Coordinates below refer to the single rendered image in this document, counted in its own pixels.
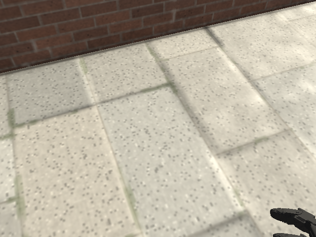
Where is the robot right hand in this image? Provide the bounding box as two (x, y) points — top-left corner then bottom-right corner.
(270, 207), (316, 237)

